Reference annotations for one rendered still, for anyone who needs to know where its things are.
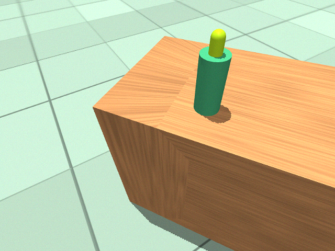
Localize bottle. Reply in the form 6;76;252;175
194;29;232;116

